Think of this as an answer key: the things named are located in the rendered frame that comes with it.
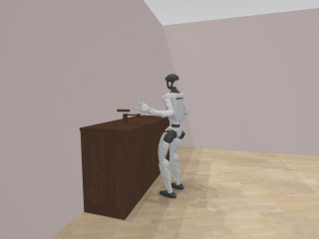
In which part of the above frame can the robot right foot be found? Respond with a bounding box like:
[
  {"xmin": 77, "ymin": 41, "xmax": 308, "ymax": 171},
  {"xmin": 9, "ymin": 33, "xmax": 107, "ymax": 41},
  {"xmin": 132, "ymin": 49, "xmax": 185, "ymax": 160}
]
[{"xmin": 171, "ymin": 182, "xmax": 183, "ymax": 190}]

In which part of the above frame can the robot foot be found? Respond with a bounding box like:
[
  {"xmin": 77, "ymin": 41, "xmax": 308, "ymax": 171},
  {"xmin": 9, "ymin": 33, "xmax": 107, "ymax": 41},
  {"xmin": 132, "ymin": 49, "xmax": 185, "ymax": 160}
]
[
  {"xmin": 159, "ymin": 190, "xmax": 176, "ymax": 199},
  {"xmin": 171, "ymin": 182, "xmax": 183, "ymax": 190}
]

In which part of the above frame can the robot left foot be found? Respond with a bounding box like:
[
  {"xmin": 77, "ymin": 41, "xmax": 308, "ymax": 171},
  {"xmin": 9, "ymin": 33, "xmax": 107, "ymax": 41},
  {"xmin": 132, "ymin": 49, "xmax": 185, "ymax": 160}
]
[{"xmin": 159, "ymin": 190, "xmax": 176, "ymax": 199}]

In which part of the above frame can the robot left upper arm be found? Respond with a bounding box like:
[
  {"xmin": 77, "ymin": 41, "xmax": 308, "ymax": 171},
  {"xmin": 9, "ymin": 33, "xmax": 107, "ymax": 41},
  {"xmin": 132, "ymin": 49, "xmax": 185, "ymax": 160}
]
[{"xmin": 162, "ymin": 93, "xmax": 174, "ymax": 119}]

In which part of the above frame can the left robot hand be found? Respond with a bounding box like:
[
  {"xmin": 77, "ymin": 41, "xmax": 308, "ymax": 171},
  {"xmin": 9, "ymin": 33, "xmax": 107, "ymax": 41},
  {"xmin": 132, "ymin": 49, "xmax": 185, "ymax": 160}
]
[{"xmin": 134, "ymin": 102, "xmax": 149, "ymax": 113}]

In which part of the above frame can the tap lever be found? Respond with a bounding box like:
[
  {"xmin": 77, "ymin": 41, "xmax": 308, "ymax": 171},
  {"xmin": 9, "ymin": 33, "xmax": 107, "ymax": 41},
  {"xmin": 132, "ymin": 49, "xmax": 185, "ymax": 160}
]
[{"xmin": 126, "ymin": 114, "xmax": 141, "ymax": 117}]

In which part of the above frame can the counter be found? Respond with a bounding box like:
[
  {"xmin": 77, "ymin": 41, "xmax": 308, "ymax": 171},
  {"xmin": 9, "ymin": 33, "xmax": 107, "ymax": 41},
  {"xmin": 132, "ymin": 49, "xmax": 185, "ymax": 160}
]
[{"xmin": 80, "ymin": 110, "xmax": 170, "ymax": 220}]

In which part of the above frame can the robot right upper arm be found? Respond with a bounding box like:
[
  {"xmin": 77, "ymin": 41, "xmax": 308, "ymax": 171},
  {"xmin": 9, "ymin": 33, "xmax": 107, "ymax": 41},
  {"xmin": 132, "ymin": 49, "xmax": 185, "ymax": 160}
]
[{"xmin": 181, "ymin": 93, "xmax": 189, "ymax": 116}]

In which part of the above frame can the robot left forearm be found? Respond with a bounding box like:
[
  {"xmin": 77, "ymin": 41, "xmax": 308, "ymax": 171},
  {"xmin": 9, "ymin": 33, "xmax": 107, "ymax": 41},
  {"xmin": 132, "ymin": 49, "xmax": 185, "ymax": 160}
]
[{"xmin": 148, "ymin": 108, "xmax": 172, "ymax": 118}]

